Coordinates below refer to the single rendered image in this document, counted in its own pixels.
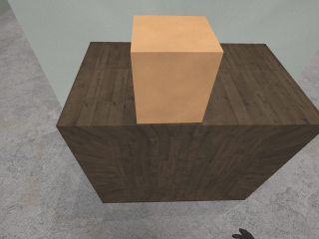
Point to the pedestal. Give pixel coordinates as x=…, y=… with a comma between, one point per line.
x=256, y=119

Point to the carton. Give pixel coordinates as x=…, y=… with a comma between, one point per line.
x=175, y=60

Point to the robot right hand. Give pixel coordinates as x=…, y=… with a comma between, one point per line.
x=244, y=234

